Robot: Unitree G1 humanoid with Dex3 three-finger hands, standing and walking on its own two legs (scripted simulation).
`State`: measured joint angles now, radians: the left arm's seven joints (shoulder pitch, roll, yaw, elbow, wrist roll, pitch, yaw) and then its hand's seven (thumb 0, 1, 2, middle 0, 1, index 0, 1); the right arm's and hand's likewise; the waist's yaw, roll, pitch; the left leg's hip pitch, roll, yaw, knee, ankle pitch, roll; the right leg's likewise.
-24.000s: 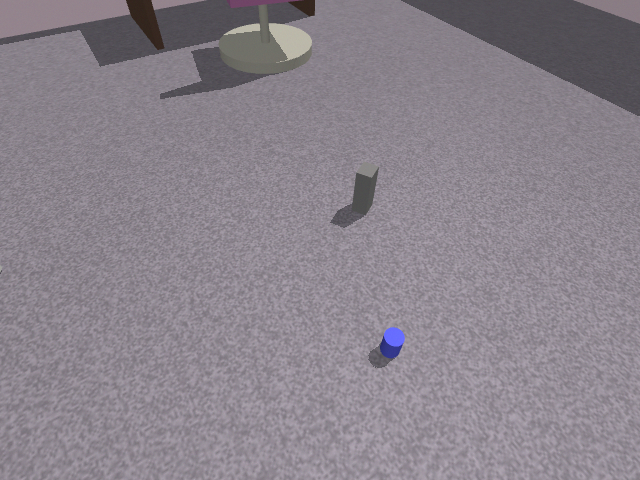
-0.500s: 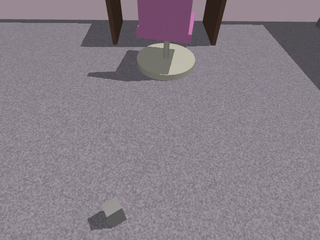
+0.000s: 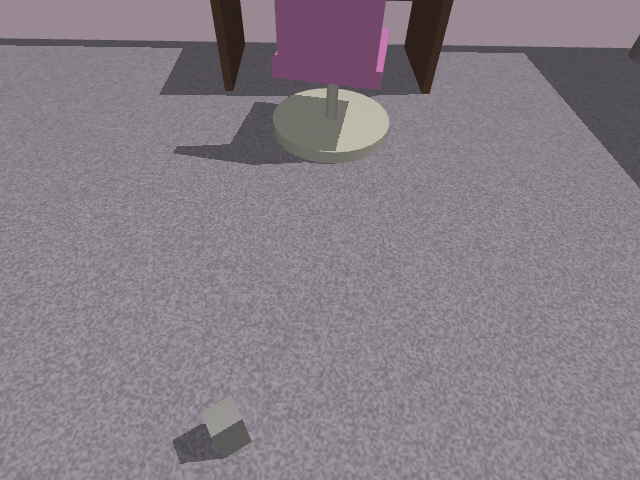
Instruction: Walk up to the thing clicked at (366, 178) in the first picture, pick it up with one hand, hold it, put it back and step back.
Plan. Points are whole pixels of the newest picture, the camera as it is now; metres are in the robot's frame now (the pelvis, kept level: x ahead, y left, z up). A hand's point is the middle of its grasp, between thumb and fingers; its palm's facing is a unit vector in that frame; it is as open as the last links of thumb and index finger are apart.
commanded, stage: stand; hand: left
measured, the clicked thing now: (228, 428) +0.36 +0.23 -0.67
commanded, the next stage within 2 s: go down in 0.38 s
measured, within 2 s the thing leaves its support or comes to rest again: neither
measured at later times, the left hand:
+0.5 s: hand out of the picture +0.06 +0.26 -0.16, palm faces -0.03 -0.94 -0.34, open 7.4 cm
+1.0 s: hand out of the picture +0.14 +0.30 -0.20, palm faces +0.09 -0.94 -0.32, open 16.1 cm
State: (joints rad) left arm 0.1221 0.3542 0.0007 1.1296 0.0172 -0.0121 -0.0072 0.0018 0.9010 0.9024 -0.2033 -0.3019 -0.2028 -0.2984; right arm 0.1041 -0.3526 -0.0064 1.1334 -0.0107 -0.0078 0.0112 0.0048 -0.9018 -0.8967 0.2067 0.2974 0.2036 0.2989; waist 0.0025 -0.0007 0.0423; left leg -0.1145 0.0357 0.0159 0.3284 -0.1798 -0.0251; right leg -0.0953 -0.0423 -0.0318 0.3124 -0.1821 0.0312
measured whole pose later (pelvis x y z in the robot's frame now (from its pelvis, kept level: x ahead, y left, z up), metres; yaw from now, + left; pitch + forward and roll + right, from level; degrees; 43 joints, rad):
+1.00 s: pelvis -0.02 +0.01 -0.07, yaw +0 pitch +14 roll -2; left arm 0.11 0.39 0.30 0.79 0.04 0.01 -0.13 0.00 -0.24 0.10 -0.05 -0.08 -0.07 -0.07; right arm 0.24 -0.25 -0.05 0.67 0.02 -0.08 -0.02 0.01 -0.92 -0.90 0.21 0.30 0.20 0.30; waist -0.02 0.00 -0.07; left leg -0.80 0.05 -0.01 1.01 -0.46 -0.02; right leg -0.77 -0.04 -0.02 0.97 -0.45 0.03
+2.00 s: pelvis -0.08 +0.00 -0.29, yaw -2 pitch +32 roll -5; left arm -0.24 0.71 0.74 0.93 -0.15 -0.29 -0.56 -0.02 -0.60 0.01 -0.07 -0.05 -0.08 -0.03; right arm 0.13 -0.31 0.03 0.69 -0.03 -0.19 -0.07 0.01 -0.88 -0.89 0.21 0.30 0.21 0.30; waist -0.01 -0.03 -0.16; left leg -1.79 0.05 -0.11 1.88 -0.65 -0.04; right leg -1.73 -0.03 -0.05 1.83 -0.66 0.02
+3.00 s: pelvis -0.09 +0.00 -0.36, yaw -4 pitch +32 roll -6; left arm -0.38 0.83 0.84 0.98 -0.20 -0.30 -0.68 -0.02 -0.57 0.05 -0.05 -0.06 -0.06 -0.05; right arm 0.10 -0.35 0.07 0.69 -0.04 -0.20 -0.06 0.01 -0.88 -0.89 0.21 0.30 0.21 0.30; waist -0.02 -0.04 -0.13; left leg -2.02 0.04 -0.15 2.13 -0.68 -0.04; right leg -1.95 -0.02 -0.06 2.07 -0.68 0.03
